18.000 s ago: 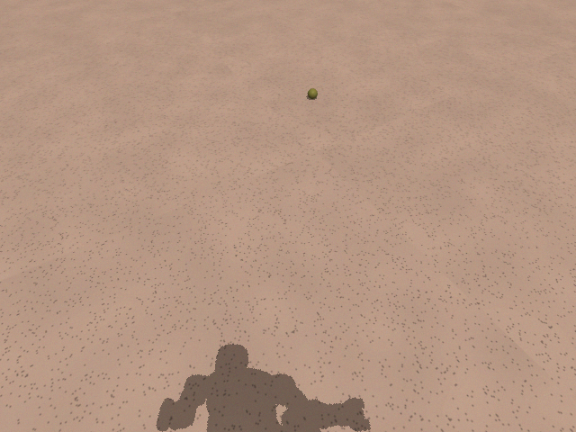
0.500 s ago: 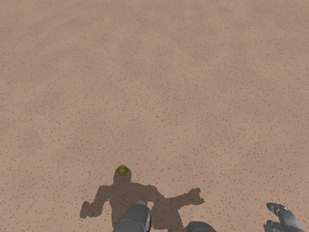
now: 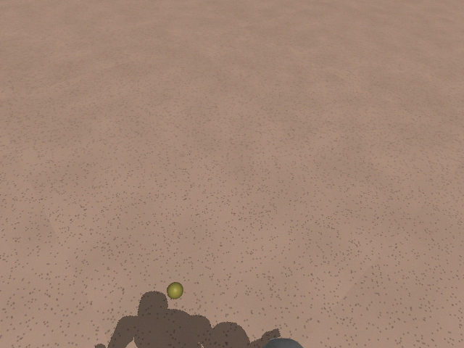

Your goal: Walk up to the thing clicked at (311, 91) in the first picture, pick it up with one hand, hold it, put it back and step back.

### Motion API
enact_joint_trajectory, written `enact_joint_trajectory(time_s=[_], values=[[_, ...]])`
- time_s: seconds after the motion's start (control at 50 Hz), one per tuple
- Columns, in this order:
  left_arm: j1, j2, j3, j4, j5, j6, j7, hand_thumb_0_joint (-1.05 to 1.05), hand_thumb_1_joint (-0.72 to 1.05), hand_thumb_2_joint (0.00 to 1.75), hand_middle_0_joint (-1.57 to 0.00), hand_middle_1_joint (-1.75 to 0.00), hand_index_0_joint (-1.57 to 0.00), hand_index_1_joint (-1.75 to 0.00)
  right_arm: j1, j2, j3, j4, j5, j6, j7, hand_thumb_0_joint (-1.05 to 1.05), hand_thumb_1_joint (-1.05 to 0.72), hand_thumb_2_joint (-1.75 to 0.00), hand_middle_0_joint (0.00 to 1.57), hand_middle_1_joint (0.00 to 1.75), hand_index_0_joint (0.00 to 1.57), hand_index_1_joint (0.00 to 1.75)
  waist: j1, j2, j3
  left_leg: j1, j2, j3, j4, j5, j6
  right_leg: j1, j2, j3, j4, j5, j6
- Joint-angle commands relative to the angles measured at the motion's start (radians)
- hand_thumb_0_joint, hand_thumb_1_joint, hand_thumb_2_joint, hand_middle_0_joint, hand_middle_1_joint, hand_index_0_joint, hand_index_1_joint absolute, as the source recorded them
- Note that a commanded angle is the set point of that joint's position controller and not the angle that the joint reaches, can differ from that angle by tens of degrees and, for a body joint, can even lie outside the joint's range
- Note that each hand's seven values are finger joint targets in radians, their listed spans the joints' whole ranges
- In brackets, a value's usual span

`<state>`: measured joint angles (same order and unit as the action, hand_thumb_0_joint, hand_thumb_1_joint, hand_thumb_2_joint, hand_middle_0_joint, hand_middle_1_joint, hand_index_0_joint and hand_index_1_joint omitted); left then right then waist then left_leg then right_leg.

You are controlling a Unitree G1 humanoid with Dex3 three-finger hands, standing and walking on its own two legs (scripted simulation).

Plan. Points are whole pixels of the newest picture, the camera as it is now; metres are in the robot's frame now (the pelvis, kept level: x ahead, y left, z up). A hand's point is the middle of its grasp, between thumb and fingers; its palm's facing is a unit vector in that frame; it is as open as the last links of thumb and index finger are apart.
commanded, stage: walk up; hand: left
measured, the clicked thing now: (175, 290) +0.47 +0.22 -0.74
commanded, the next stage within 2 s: stand in 1.30 s
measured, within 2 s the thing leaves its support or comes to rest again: neither
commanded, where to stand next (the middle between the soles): +0.07 +0.00 m, yaw -3 degrees
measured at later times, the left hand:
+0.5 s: hand out of the picture +0.12 +0.29 -0.16, palm faces -0.02 -0.90 -0.44, open 7.4 cm
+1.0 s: hand out of the picture +0.09 +0.23 -0.13, palm faces -0.11 -0.92 -0.38, open 7.4 cm
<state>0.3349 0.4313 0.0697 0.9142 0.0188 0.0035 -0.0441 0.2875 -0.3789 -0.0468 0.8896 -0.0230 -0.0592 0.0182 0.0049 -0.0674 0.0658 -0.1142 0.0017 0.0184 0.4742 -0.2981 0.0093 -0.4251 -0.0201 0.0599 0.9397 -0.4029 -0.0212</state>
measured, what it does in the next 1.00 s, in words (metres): steps on the spot: right foot, then left foot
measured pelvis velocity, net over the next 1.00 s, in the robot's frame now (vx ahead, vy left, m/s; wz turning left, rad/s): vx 0.00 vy -0.03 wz -0.11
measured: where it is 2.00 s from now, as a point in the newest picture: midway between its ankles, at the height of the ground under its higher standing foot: outside the picture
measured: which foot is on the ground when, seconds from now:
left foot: down 0.00-0.18, up 0.20-0.44, down 0.46-0.90, up 0.92-1.00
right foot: up 0.00-0.14, down 0.16-0.50, up 0.52-0.82, down 0.84-1.00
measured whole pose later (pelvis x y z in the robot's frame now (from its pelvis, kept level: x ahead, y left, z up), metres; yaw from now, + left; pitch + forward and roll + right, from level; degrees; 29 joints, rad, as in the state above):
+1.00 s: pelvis +0.00 -0.03 +0.00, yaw -6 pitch -4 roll +1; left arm 0.28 0.39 0.06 0.89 0.02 -0.06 -0.04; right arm 0.30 -0.43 -0.05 0.89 -0.01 0.00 0.01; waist 0.01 0.00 0.09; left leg -0.37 0.00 -0.07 1.02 -0.46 0.03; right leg -0.11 0.02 -0.01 0.51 -0.33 -0.05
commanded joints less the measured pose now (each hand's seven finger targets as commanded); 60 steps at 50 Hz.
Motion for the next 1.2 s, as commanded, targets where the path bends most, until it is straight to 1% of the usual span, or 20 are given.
enact_joint_trajectory(time_s=[0.0, 0.06, 0.12, 0.16, 0.2, 0.26, 0.42, 0.44, 0.46, 0.5, 0.56, 0.6, 0.72, 0.82, 0.84, 0.86, 0.88, 0.9, 1.04, 1.18], values=[[-0.046, 0.126, 0.020, -0.073, -0.019, -0.029, 0.015, 0.00, 0.90, 0.90, -0.20, -0.30, -0.20, -0.30, -0.116, -0.222, -0.048, -0.095, 0.003, -0.016, -0.024, 0.00, -0.90, -0.90, 0.20, 0.30, 0.20, 0.30, 0.000, 0.261, 0.080, -0.178, 0.198, -0.060, -0.119, 0.474, 0.157, 0.071, -0.036, -0.039, -0.175, 0.086, 0.025], [-0.047, 0.132, 0.025, -0.053, -0.030, -0.036, 0.044, 0.00, 0.90, 0.90, -0.20, -0.30, -0.20, -0.30, -0.117, -0.227, -0.052, -0.099, 0.019, 0.031, -0.027, 0.00, -0.90, -0.90, 0.20, 0.30, 0.20, 0.30, 0.001, 0.317, 0.022, -0.150, 0.173, -0.030, 0.033, 0.645, 0.151, 0.154, 0.006, -0.109, -0.248, 0.201, 0.022], [-0.006, 0.196, 0.041, -0.033, -0.019, -0.047, 0.067, 0.00, 0.90, 0.90, -0.20, -0.30, -0.20, -0.30, -0.127, -0.184, -0.043, -0.111, 0.043, 0.080, -0.028, 0.00, -0.90, -0.90, 0.20, 0.30, 0.20, 0.30, 0.042, 0.115, -0.061, -0.197, 0.076, 0.021, 0.299, 0.300, 0.073, 0.295, -0.010, -0.084, -0.456, 0.511, 0.010], [-0.014, 0.282, 0.057, -0.072, -0.010, -0.055, 0.075, 0.00, 0.90, 0.90, -0.20, -0.30, -0.20, -0.30, -0.012, -0.139, -0.027, -0.101, 0.049, 0.108, -0.036, 0.00, -0.90, -0.90, 0.20, 0.30, 0.20, 0.30, 0.018, -0.121, -0.135, -0.314, -0.059, -0.062, 0.637, -0.326, 0.020, 0.332, -0.365, 0.396, -0.546, 0.889, -0.153], [-0.102, 0.292, 0.060, -0.105, -0.008, -0.045, 0.088, 0.00, 0.90, 0.90, -0.20, -0.30, -0.20, -0.30, -0.017, -0.212, -0.057, -0.085, 0.040, 0.128, -0.051, 0.00, -0.90, -0.90, 0.20, 0.30, 0.20, 0.30, 0.008, -0.084, -0.133, -0.285, -0.008, -0.134, 0.773, -0.363, 0.011, 0.233, -0.388, 0.409, -0.502, 0.798, -0.273], [-0.177, 0.237, 0.048, -0.120, -0.003, -0.027, 0.096, 0.00, 0.90, 0.90, -0.20, -0.30, -0.20, -0.30, -0.002, -0.214, -0.069, -0.063, 0.043, 0.128, -0.039, 0.00, -0.90, -0.90, 0.20, 0.30, 0.20, 0.30, -0.012, -0.077, -0.169, -0.281, -0.023, -0.144, 0.794, -0.249, 0.000, 0.170, -0.259, 0.193, -0.475, 0.491, -0.197], [-0.253, 0.230, 0.050, -0.130, 0.008, 0.016, 0.075, 0.00, 0.90, 0.90, -0.20, -0.30, -0.20, -0.30, 0.058, -0.205, -0.061, 0.019, 0.009, 0.079, -0.024, 0.00, -0.90, -0.90, 0.20, 0.30, 0.20, 0.30, -0.015, -0.177, -0.152, -0.109, -0.012, 0.018, 0.069, -0.104, -0.009, 0.093, -0.197, 0.133, -0.394, 0.045, -0.148], [-0.229, 0.188, 0.038, -0.125, -0.001, 0.027, 0.073, 0.00, 0.90, 0.90, -0.20, -0.30, -0.20, -0.30, 0.060, -0.214, -0.067, 0.033, -0.008, 0.068, -0.028, 0.00, -0.90, -0.90, 0.20, 0.30, 0.20, 0.30, -0.020, -0.092, -0.113, -0.050, -0.009, -0.045, -0.003, -0.067, -0.001, -0.011, -0.159, 0.111, -0.261, 0.057, -0.107], [-0.200, 0.114, 0.021, -0.127, -0.014, 0.033, 0.072, 0.00, 0.90, 0.90, -0.20, -0.30, -0.20, -0.30, 0.010, -0.287, -0.077, 0.013, -0.031, 0.060, -0.033, 0.00, -0.90, -0.90, 0.20, 0.30, 0.20, 0.30, -0.007, 0.159, -0.040, -0.083, 0.160, -0.352, -0.148, -0.147, 0.049, -0.169, -0.034, 0.044, -0.057, -0.028, -0.048], [-0.320, 0.205, 0.056, -0.115, -0.002, 0.024, 0.089, 0.00, 0.90, 0.90, -0.20, -0.30, -0.20, -0.30, -0.157, -0.427, -0.097, -0.040, -0.009, 0.055, -0.029, 0.00, -0.90, -0.90, 0.20, 0.30, 0.20, 0.30, -0.037, 0.275, 0.100, -0.457, 0.448, -0.710, -0.281, -0.199, 0.267, -0.083, 0.033, 0.114, 0.134, -0.191, 0.005], [-0.193, 0.174, 0.049, -0.054, -0.025, 0.021, 0.062, 0.00, 0.90, 0.90, -0.20, -0.30, -0.20, -0.30, -0.240, -0.271, -0.057, -0.050, -0.021, 0.024, -0.045, 0.00, -0.90, -0.90, 0.20, 0.30, 0.20, 0.30, 0.059, 0.150, 0.091, -0.284, 0.224, -0.276, -0.086, 0.167, 0.151, -0.083, 0.070, 0.130, 0.171, -0.017, -0.014], [-0.182, 0.157, 0.042, -0.045, -0.020, 0.020, 0.050, 0.00, 0.90, 0.90, -0.20, -0.30, -0.20, -0.30, -0.130, -0.259, -0.061, -0.014, -0.008, 0.001, -0.045, 0.00, -0.90, -0.90, 0.20, 0.30, 0.20, 0.30, 0.017, 0.168, -0.014, -0.065, 0.206, -0.248, -0.067, 0.182, 0.108, -0.105, 0.061, 0.092, 0.056, 0.010, -0.003], [-0.282, 0.185, 0.030, -0.100, 0.019, -0.031, 0.015, 0.00, 0.90, 0.90, -0.20, -0.30, -0.20, -0.30, 0.083, -0.329, -0.101, -0.013, -0.020, 0.000, -0.022, 0.00, -0.90, -0.90, 0.20, 0.30, 0.20, 0.30, -0.116, 0.272, -0.071, 0.232, 0.291, -0.333, -0.082, -0.031, 0.238, -0.171, 0.018, -0.026, -0.216, -0.181, 0.004], [-0.120, 0.156, 0.039, -0.056, 0.015, -0.066, 0.005, 0.00, 0.90, 0.90, -0.20, -0.30, -0.20, -0.30, 0.001, -0.312, -0.088, -0.077, 0.003, 0.006, -0.007, 0.00, -0.90, -0.90, 0.20, 0.30, 0.20, 0.30, -0.007, 0.252, -0.053, 0.104, 0.265, -0.211, 0.058, 0.375, 0.203, 0.090, 0.013, -0.091, -0.494, 0.025, -0.039], [0.015, 0.174, 0.055, -0.010, 0.011, -0.073, 0.011, 0.00, 0.90, 0.90, -0.20, -0.30, -0.20, -0.30, -0.063, -0.266, -0.072, -0.107, 0.013, 0.007, -0.004, 0.00, -0.90, -0.90, 0.20, 0.30, 0.20, 0.30, 0.074, 0.165, -0.102, -0.045, 0.178, -0.092, 0.226, 0.417, 0.131, 0.358, 0.005, -0.065, -0.622, 0.156, -0.056], [0.125, 0.277, 0.082, 0.009, 0.018, -0.082, 0.021, 0.00, 0.90, 0.90, -0.20, -0.30, -0.20, -0.30, -0.100, -0.181, -0.042, -0.155, 0.033, 0.004, -0.003, 0.00, -0.90, -0.90, 0.20, 0.30, 0.20, 0.30, 0.124, -0.117, -0.131, -0.345, 0.044, -0.008, 0.525, 0.191, 0.047, 0.573, -0.162, 0.272, -0.661, 0.209, -0.091], [0.126, 0.326, 0.084, -0.004, 0.012, -0.082, 0.025, 0.00, 0.90, 0.90, -0.20, -0.30, -0.20, -0.30, -0.154, -0.181, -0.039, -0.180, 0.029, 0.005, -0.011, 0.00, -0.90, -0.90, 0.20, 0.30, 0.20, 0.30, 0.123, -0.135, -0.034, -0.614, -0.068, -0.016, 0.569, -0.225, 0.023, 0.631, -0.316, 0.509, -0.683, 0.298, -0.195], [0.079, 0.329, 0.085, -0.035, 0.004, -0.074, 0.022, 0.00, 0.90, 0.90, -0.20, -0.30, -0.20, -0.30, -0.118, -0.223, -0.051, -0.161, 0.018, 0.011, -0.025, 0.00, -0.90, -0.90, 0.20, 0.30, 0.20, 0.30, 0.103, -0.026, 0.023, -0.587, -0.015, -0.123, 0.596, -0.264, 0.024, 0.515, -0.373, 0.514, -0.663, 0.257, -0.235], [-0.129, 0.175, 0.029, -0.106, -0.012, -0.075, 0.050, 0.00, 0.90, 0.90, -0.20, -0.30, -0.20, -0.30, 0.021, -0.180, -0.041, -0.064, 0.032, 0.028, -0.019, 0.00, -0.90, -0.90, 0.20, 0.30, 0.20, 0.30, -0.026, -0.041, 0.106, -0.289, -0.009, -0.110, 0.458, 0.011, -0.020, 0.140, -0.165, -0.018, -0.612, 0.766, -0.151], [-0.153, 0.177, 0.018, -0.136, -0.038, -0.007, 0.079, 0.00, 0.90, 0.90, -0.20, -0.30, -0.20, -0.30, -0.052, -0.176, -0.039, -0.072, 0.015, 0.061, -0.032, 0.00, -0.90, -0.90, 0.20, 0.30, 0.20, 0.30, 0.005, -0.107, -0.008, -0.193, -0.018, -0.022, 0.158, 0.135, 0.011, 0.253, -0.184, 0.002, -0.370, 0.870, -0.102]])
